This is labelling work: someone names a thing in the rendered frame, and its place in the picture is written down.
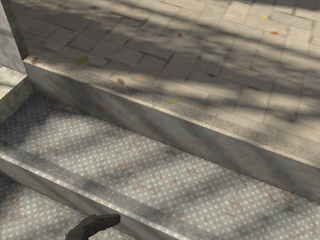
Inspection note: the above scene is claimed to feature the left robot hand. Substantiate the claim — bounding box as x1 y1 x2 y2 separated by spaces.
65 214 121 240

